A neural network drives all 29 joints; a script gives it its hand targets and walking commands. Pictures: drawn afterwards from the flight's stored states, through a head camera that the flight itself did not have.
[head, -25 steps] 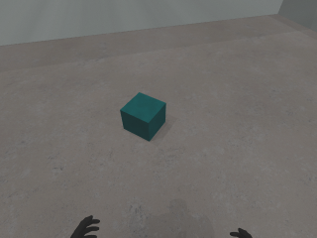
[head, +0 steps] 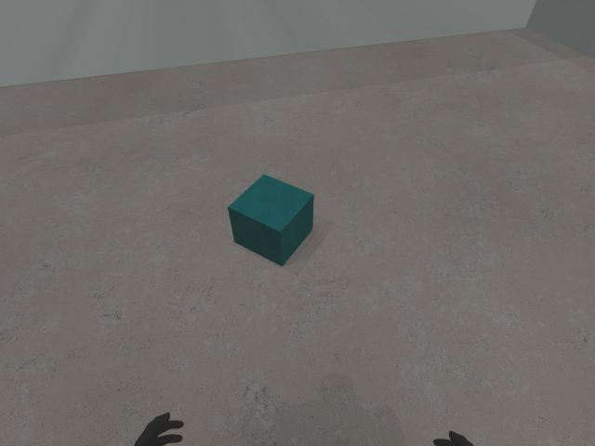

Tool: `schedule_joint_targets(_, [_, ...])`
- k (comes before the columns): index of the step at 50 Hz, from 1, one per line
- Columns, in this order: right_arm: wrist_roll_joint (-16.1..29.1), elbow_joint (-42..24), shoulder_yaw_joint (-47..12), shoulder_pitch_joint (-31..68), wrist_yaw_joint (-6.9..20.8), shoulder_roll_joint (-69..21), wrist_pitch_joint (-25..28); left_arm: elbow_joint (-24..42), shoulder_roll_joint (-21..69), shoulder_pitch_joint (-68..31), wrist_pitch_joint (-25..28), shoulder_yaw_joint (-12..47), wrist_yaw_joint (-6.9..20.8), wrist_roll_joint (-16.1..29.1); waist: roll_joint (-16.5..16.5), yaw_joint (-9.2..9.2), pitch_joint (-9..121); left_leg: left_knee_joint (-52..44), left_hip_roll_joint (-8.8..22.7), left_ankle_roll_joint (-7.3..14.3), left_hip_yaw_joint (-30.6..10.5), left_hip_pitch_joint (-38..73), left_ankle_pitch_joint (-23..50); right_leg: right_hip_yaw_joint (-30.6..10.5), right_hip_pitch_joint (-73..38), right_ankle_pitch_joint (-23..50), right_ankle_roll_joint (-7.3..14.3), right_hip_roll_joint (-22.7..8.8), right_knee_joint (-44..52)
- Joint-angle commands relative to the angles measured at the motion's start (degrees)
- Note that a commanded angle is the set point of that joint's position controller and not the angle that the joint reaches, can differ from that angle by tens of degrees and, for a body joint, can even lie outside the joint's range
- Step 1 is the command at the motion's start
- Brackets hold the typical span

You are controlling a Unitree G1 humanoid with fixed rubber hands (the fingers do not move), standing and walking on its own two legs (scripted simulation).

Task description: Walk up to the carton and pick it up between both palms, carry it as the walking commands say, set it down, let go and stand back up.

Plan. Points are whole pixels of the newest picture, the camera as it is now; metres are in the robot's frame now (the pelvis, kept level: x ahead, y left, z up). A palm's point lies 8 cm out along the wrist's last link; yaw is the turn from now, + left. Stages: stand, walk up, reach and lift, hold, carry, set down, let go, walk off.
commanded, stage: stand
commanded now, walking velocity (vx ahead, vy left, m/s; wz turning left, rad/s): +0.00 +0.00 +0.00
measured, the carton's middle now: (272, 219) +1.16 +0.15 -0.65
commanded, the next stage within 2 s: walk up in 1.30 s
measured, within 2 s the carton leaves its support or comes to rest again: neither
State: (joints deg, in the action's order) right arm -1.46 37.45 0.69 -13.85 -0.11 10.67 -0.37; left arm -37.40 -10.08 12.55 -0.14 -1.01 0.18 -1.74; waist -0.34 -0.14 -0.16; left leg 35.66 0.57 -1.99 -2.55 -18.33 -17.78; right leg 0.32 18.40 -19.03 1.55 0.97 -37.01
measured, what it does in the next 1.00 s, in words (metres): stands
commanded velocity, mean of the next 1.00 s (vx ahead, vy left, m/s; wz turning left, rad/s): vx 0.00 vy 0.00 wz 0.00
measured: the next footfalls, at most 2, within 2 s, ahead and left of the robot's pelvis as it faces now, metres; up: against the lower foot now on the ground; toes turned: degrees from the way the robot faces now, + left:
none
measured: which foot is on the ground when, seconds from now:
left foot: down 0.00-1.00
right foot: down 0.00-1.00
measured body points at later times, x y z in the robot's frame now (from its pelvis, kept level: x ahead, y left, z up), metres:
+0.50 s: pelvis +0.00 +0.00 +0.00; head +0.01 -0.01 +0.45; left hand +0.13 +0.23 -0.11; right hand +0.12 -0.23 -0.12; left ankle +0.01 +0.14 -0.72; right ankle +0.01 -0.10 -0.72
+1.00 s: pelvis +0.00 +0.00 +0.01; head +0.01 -0.01 +0.46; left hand +0.10 +0.24 -0.12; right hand +0.10 -0.24 -0.12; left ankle +0.01 +0.14 -0.72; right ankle +0.01 -0.10 -0.72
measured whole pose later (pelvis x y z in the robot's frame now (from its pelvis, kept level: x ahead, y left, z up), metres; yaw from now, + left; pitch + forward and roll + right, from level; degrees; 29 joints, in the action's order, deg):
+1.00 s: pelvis +0.00 +0.00 +0.01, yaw +0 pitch +0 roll +0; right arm -1.1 45.1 1.3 -15.1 -1.1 11.0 -0.3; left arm -44.5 -10.2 14.6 0.0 -2.0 -0.8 -1.3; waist -0.3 -0.2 -0.7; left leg 31.7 0.6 -2.1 -3.2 -15.6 -15.9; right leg 0.0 15.5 -17.1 1.6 1.3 -32.9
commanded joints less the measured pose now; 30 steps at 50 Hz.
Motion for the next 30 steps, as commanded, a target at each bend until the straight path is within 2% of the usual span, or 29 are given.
schedule_joint_targets(1, [0.1, -3.9, 1.4, 0.8, -0.1, 4.5, 0.8, 4.0, -4.7, -1.4, 0.9, -1.5, -0.1, 0.0, 1.0, 0.04, 2.6, -4.9, 0.6, 2.5, -1.8, 1.0, 6.9, -5.4, -0.4, 6.3, 1.5, -3.4, 8.9])
schedule_joint_targets(17, [0.1, -1.9, 1.5, 0.0, -0.4, 4.3, 0.8, 2.2, -4.7, -0.2, 0.8, -1.8, -0.4, 0.1, 0.2, -0.08, 1.9, -6.0, 0.8, 2.7, -2.3, 1.5, 7.3, -5.6, -1.1, 6.4, 1.8, -3.5, 9.5])
schedule_joint_targets(27, [0.1, -0.5, 1.7, -0.4, -0.5, 4.7, 0.8, 0.8, -5.0, 0.4, 0.9, -2.1, -0.6, 0.2, 1.2, 0.02, 1.5, -6.2, 0.7, 2.7, -2.4, 2.4, 7.7, -6.2, -0.8, 5.7, 2.0, -3.8, 10.7])
schedule_joint_targets(30, [0.1, 0.1, 1.7, -0.5, -0.7, 4.7, 0.9, 0.2, -4.9, 0.8, 0.9, -2.1, -0.6, 0.3, 0.5, -0.08, 1.8, -6.8, 1.1, 2.9, -2.8, 2.1, 8.1, -5.6, -2.0, 7.3, 1.8, -3.5, 10.1])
